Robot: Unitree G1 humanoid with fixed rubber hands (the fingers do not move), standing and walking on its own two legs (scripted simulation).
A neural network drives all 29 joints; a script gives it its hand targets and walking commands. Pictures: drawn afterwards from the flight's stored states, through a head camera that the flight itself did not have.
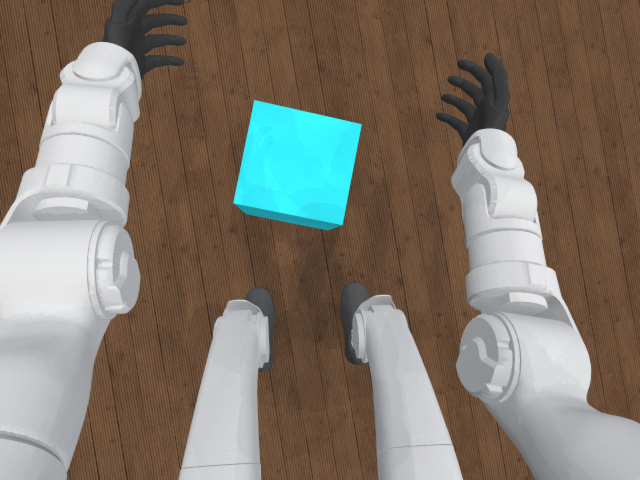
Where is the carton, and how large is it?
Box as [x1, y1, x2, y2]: [233, 100, 361, 229]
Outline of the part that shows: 254,100 233,202 247,214 323,229 329,229 341,225 361,124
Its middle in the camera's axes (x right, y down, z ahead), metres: -0.05 -0.13 +0.85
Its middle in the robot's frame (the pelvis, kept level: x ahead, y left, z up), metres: +0.50 +0.00 -0.52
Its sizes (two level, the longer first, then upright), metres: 0.210 0.200 0.250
